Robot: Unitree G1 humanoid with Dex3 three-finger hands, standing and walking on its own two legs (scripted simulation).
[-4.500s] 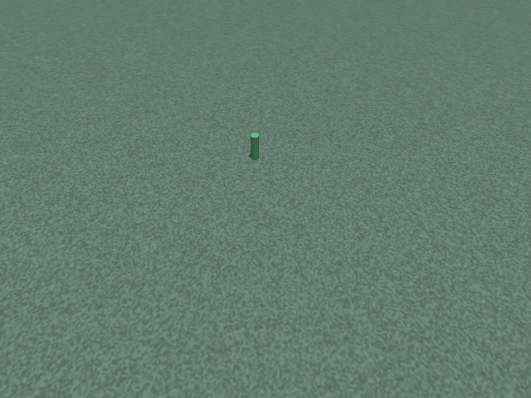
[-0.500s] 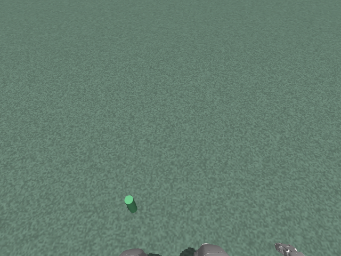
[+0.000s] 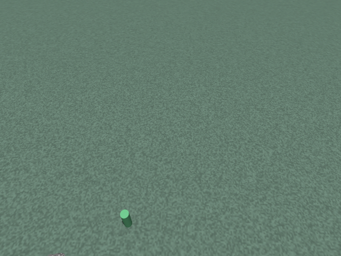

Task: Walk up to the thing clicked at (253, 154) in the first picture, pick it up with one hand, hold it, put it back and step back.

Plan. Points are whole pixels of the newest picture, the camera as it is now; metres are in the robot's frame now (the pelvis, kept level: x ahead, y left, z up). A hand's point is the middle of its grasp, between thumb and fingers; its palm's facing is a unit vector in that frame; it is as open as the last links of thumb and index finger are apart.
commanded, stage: walk up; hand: left
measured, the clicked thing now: (126, 218) +0.41 +0.21 -0.70
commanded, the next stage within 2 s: stand in 0.70 s
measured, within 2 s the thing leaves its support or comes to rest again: neither
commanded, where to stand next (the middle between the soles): +0.07 +0.00 m, yaw +0 degrees
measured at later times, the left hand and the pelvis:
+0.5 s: hand out of the picture +0.07 +0.25 -0.16, palm faces +0.01 -0.94 -0.33, open 7.4 cm; pelvis +0.01 +0.00 +0.00, yaw +0 degrees
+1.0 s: hand out of the picture +0.10 +0.25 -0.15, palm faces -0.02 -0.94 -0.34, open 7.4 cm; pelvis +0.02 +0.00 +0.00, yaw +0 degrees
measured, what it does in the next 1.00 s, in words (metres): stands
